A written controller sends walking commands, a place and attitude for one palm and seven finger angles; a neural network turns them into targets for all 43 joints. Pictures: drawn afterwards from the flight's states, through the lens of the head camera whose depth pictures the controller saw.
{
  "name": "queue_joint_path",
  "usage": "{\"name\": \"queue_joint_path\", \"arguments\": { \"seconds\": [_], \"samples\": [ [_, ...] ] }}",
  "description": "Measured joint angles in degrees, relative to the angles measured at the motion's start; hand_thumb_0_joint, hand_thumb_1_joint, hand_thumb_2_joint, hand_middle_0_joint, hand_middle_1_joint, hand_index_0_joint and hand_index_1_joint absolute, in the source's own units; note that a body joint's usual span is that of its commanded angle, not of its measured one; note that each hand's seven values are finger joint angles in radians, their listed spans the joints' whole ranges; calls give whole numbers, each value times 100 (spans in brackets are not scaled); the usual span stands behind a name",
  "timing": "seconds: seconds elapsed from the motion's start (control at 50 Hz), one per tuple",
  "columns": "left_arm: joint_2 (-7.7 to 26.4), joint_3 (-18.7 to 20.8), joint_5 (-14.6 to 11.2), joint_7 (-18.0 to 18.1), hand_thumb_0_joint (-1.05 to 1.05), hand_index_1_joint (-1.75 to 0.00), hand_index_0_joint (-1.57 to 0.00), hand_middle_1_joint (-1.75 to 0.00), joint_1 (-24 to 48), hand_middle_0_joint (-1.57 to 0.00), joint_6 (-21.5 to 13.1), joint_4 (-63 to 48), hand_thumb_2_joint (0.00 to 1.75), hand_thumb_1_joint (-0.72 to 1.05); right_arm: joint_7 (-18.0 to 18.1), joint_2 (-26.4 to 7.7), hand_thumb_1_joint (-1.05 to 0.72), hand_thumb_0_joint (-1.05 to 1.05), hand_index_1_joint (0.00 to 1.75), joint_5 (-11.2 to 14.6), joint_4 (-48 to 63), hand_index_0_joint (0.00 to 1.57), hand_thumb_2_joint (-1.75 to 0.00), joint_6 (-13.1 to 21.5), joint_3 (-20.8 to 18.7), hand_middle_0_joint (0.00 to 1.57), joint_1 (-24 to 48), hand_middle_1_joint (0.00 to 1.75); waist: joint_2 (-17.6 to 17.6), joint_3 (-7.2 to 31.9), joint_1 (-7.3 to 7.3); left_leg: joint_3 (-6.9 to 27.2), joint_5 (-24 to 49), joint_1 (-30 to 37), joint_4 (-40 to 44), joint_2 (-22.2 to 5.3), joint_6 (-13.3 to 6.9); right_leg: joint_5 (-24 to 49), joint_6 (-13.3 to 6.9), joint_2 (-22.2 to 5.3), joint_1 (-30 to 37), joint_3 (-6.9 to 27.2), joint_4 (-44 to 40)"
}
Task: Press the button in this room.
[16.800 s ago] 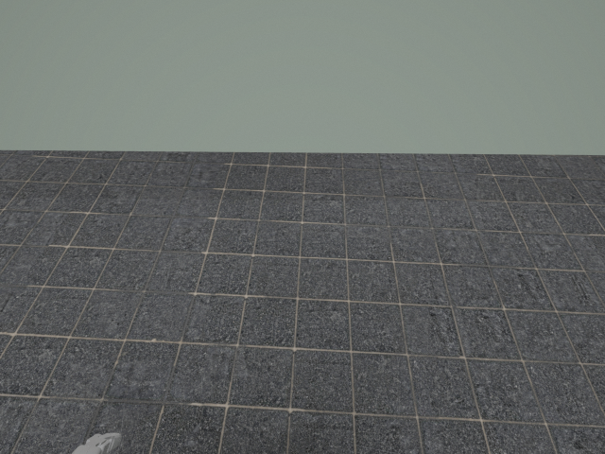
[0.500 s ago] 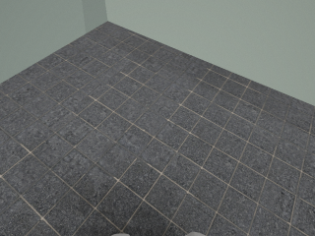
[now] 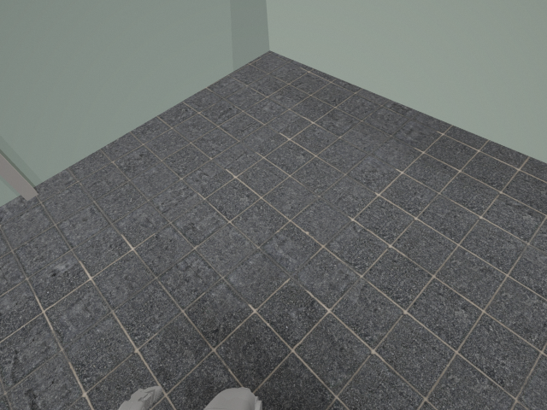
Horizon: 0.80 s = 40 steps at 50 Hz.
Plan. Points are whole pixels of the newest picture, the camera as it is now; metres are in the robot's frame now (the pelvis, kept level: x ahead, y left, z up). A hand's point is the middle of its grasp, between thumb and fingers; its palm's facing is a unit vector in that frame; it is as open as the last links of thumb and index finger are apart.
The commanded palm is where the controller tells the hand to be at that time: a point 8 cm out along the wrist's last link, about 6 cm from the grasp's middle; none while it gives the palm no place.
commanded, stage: turn or walk to find it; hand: left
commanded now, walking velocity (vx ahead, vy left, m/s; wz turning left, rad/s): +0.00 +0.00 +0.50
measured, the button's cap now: out of the picture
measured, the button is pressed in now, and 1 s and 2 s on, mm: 0 0 0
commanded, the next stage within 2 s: none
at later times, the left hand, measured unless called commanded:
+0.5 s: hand out of the picture +0.00 +0.27 -0.17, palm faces +0.29 -0.92 -0.26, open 7.4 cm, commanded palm none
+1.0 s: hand out of the picture -0.06 +0.18 -0.14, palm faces +0.54 -0.80 -0.26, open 7.4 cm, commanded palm none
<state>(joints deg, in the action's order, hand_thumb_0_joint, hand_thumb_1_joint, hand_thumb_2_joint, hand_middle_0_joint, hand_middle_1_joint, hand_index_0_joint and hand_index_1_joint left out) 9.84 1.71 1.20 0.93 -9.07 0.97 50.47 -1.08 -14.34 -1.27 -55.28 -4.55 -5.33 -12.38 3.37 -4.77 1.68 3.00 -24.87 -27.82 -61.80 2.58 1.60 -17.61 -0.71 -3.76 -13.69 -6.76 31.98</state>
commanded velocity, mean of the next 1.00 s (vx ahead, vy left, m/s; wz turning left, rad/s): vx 0.05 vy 0.00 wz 0.50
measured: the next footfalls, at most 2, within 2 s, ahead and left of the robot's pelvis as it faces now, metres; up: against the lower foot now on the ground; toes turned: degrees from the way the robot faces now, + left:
left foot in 0.28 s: +0.01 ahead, +0.15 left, +0.00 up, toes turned +15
right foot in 0.70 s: +0.08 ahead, -0.08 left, +0.00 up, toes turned +19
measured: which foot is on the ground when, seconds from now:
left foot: up 0.00-0.26, down 0.28-0.72, up 0.74-1.00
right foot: down 0.00-0.28, up 0.30-0.68, down 0.70-1.00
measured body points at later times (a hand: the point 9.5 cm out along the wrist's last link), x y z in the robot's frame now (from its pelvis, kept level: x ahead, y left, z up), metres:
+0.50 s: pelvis -0.01 +0.04 +0.00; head +0.02 +0.06 +0.45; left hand -0.02 +0.32 -0.15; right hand +0.15 -0.18 -0.13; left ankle -0.03 +0.14 -0.73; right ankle +0.01 -0.11 -0.67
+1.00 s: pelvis -0.01 -0.02 +0.01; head +0.03 -0.03 +0.46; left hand -0.09 +0.22 -0.12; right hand +0.16 -0.22 -0.16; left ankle -0.12 +0.10 -0.65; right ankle +0.04 -0.10 -0.73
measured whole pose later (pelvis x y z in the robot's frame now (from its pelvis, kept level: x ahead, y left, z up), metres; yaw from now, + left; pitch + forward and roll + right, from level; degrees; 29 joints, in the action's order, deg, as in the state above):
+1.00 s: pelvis -0.01 -0.02 +0.01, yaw +33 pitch -1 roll +2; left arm 9.4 1.8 1.5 0.6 -13.4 0.0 53.3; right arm -2.1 -14.6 -1.7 -56.9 -5.2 -5.0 -13.4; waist 2.0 -4.0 0.7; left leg 0.0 -21.9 -25.1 -61.9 -3.0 3.7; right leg -15.5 -1.7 -6.0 -11.3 -12.9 28.0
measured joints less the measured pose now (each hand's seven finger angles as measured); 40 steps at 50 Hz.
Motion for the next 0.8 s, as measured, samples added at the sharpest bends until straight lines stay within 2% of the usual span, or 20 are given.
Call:
{"name": "queue_joint_path", "arguments": {
  "seconds": [0.04, 0.1, 0.22, 0.26, 0.28, 0.3, 0.34, 0.4, 0.46, 0.56, 0.64, 0.7, 0.72, 0.76, 0.8],
  "samples": [
    [-29, -3, 14, 7, 0, -30, -21, -30, -84, -20, 11, 55, 90, 91, -26, -26, -91, 0, 30, 1, -15, 20, -90, -9, -8, 19, -15, 30, -20, -23, 12, -105, 148, -91, -396, -148, 78, 32, 10, -72, 81, -123, -91],
    [-24, 1, 38, 2, 1, -30, -21, -30, -185, -21, 15, 133, 90, 91, -37, -18, -91, 0, 30, 9, -46, 20, -90, -27, 12, 19, -10, 30, -118, -55, -6, -219, 114, 35, -217, -340, 172, 29, 32, -205, 133, -291, -132],
    [130, 52, 70, -40, 1, -30, -21, -30, -335, -21, 14, 241, 90, 90, -26, 40, -91, 1, 30, 57, -80, 20, -90, 14, 120, 19, 190, 30, -355, -152, -176, -506, -116, 731, 1459, -491, 175, -107, 168, -491, 69, -616, 97],
    [228, 89, 52, -45, 1, -30, -21, -30, -397, -21, 39, 292, 90, 90, -25, 50, -91, 1, 30, 63, -32, 20, -90, 81, 155, 19, 268, 30, -424, -151, -210, -645, 292, 1066, 2297, -476, 132, -234, 262, -597, -1, -734, 337],
    [283, 114, 28, -51, 1, -30, -21, -30, -447, -21, 66, 306, 90, 90, -32, 43, -91, 1, 30, 59, 8, 20, -90, 137, 167, 19, 291, 30, -450, -122, -221, -694, 623, 1231, 2711, -464, 2, -342, 319, -656, -86, -778, 550],
    [373, 153, 3, -54, 1, -30, -21, -30, -446, -21, 114, 341, 90, 90, -30, 91, -91, 1, 30, 48, 26, 20, -90, 192, 166, 19, 353, 30, -574, -146, -247, -717, 641, 1201, 2679, -382, -138, -582, 382, -716, -230, -647, 901],
    [505, 190, -3, -15, 1, -30, -21, -30, -415, -21, 259, 432, 90, 91, -13, 162, -91, 0, 30, 47, 89, 20, -90, 281, 200, 19, 437, 30, -674, -180, -307, -702, 546, 1166, 2546, -329, -261, -1259, 459, -568, -593, -227, 1825],
    [578, 225, -27, -19, 1, -30, -20, -30, -301, -20, 343, 534, 90, 91, 69, 204, -91, 0, 30, 28, 163, 20, -90, 336, 237, 19, 458, 30, -602, -161, -281, -542, 672, 1265, 2784, -312, -285, -1215, 509, -304, -1016, 112, 2807],
    [585, 223, -32, -55, 1, -30, -20, -30, -186, -20, 296, 472, 90, 91, 90, 212, -91, 0, 30, 23, 168, 20, -90, 328, 267, 20, 449, 30, -528, -118, -280, -399, 901, 1382, 3116, -247, -305, -887, 544, -200, -1213, 291, 2977],
    [511, 183, -36, -59, 1, -30, -20, -30, 36, -20, 256, 289, 90, 91, 68, 222, -91, 0, 30, 9, 173, 21, -90, 287, 258, 20, 364, 30, -407, -37, -205, -127, 1111, 1406, 3353, -129, -279, -751, 564, -87, -1155, 485, 2425],
    [399, 135, -54, -55, 1, -30, -20, -30, 192, -20, 205, 141, 90, 91, 50, 207, -91, 0, 30, -13, 172, 21, -90, 218, 215, 20, 271, 30, -275, -4, -96, 130, 1149, 1282, 3271, -61, -182, -736, 514, 53, -812, 514, 1530],
    [325, 89, -60, -63, 1, -30, -20, -30, 189, -20, 92, 13, 90, 91, 42, 175, -91, 0, 30, 3, 163, 21, -90, 159, 164, 20, 167, 30, -196, 65, -64, 312, 1068, 1066, 2992, 18, -53, -159, 458, 149, -288, 443, 319],
    [260, 75, -35, -49, 1, -30, -20, -30, 184, -20, 33, 1, 90, 91, 35, 125, -91, 0, 30, 27, 149, 21, -90, 143, 133, 20, 149, 30, -76, 56, -63, 388, 975, 952, 2771, -15, -57, -6, 310, 210, -227, 352, 177],
    [150, 16, -5, -39, 0, -30, -20, -30, 128, -20, -29, -35, 90, 91, 41, 54, -91, 0, 30, 29, 109, 21, -90, 84, 68, 20, 116, 30, 47, 26, -31, 372, 118, 608, 1813, 36, -47, -8, 15, 189, -217, 163, 277],
    [70, -2, -6, -26, 0, -30, -20, -30, 14, -20, -39, -48, 90, 91, 19, 6, -91, 0, 30, 13, 60, 20, -90, 21, 27, 20, 88, 30, 36, 22, -49, 207, -119, 253, 653, 69, -37, -4, -109, 95, -131, 52, 199]
  ]
}}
